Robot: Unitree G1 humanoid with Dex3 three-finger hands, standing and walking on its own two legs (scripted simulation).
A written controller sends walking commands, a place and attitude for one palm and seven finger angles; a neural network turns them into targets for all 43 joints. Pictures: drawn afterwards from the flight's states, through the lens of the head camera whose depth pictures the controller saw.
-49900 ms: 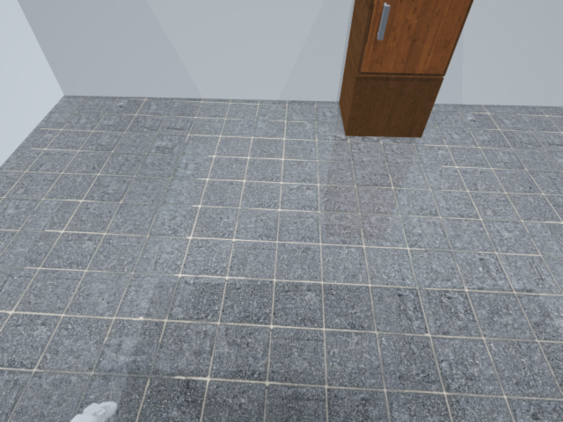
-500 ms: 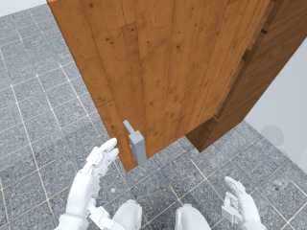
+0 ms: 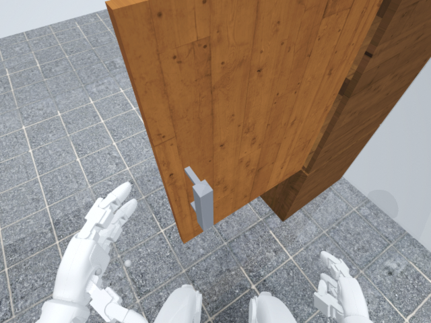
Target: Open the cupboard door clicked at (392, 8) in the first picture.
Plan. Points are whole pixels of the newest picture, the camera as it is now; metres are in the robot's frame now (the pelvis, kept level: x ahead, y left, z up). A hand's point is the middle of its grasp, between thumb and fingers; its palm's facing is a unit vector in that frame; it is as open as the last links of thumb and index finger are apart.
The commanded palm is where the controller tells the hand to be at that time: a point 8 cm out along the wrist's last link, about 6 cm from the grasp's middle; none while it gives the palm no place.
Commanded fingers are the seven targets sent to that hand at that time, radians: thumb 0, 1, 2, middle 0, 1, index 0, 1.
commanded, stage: draw the hand back to the body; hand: left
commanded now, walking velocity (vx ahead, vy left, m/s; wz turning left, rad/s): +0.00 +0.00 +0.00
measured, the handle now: (198, 199) +0.33 +0.06 +0.03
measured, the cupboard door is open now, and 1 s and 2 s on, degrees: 89 89 89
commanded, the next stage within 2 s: step back with the hand held close in 1.38 s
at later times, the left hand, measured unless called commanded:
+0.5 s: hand (55, 237) +0.21 +0.22 +0.16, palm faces +0.16 -0.94 -0.30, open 14.9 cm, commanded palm +0.17 +0.27 +0.19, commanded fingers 0.00 0.06 0.54 -0.17 -0.30 -0.17 -0.30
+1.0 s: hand out of the picture +0.24 +0.27 +0.28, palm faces +0.44 -0.79 -0.43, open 9.1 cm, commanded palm +0.19 +0.31 +0.29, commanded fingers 0.00 0.90 0.90 -0.20 -0.30 -0.20 -0.30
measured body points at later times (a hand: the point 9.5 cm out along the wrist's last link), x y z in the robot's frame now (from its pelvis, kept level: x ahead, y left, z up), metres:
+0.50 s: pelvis +0.04 +0.03 +0.08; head +0.04 +0.02 +0.53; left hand +0.19 +0.26 +0.18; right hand +0.22 -0.20 +0.01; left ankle +0.03 +0.10 -0.62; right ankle +0.03 -0.09 -0.62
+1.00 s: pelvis +0.05 +0.01 +0.12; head +0.03 -0.01 +0.57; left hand +0.21 +0.31 +0.30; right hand +0.25 -0.20 +0.04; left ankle +0.03 +0.10 -0.62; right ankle +0.03 -0.09 -0.62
